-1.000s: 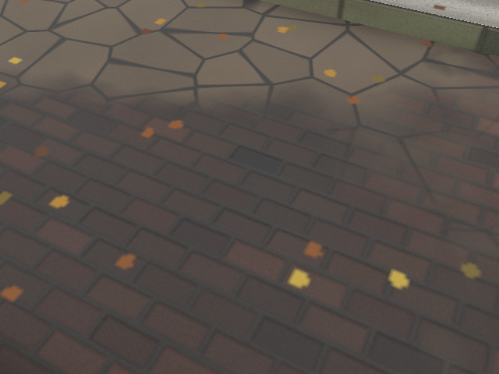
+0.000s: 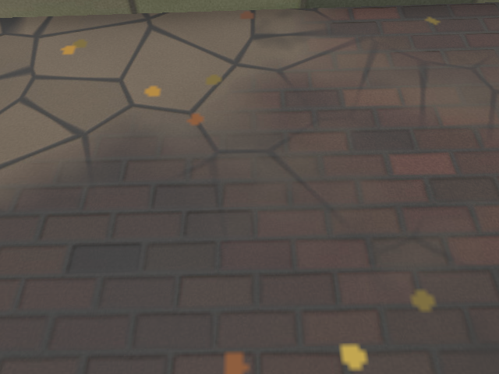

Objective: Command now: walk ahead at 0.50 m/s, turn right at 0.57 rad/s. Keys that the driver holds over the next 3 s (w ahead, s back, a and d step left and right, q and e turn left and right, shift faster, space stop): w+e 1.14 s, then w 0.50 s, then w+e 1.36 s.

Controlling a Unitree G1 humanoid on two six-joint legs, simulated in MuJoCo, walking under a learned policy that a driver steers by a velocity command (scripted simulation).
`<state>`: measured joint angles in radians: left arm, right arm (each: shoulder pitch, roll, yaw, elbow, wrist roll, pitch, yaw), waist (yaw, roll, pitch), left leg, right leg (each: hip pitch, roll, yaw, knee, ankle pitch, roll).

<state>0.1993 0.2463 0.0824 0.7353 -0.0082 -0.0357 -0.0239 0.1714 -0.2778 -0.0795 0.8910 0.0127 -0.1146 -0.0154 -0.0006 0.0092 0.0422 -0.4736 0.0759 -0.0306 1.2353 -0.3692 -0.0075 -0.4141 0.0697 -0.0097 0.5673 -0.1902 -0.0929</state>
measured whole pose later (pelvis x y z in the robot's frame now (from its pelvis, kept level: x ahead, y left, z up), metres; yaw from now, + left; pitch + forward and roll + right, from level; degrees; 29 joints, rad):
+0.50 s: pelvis +0.28 +0.03 +0.01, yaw -17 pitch +3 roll +2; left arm 0.32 0.27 0.09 0.76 -0.03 -0.03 0.02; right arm 0.12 -0.24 -0.07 0.78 0.00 -0.11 0.01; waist 0.02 -0.04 0.00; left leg -0.32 -0.05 0.03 0.44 -0.17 0.03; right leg -0.44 0.02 0.11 1.17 -0.39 -0.03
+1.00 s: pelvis +0.51 -0.12 +0.00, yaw -36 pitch +2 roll +1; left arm 0.17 0.29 0.08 0.63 -0.02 -0.04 -0.04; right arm 0.22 -0.30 -0.06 0.81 0.02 -0.10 0.00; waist -0.02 0.00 0.07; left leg -0.35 0.05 -0.01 1.20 -0.43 0.00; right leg -0.42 0.08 -0.01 0.56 -0.17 -0.09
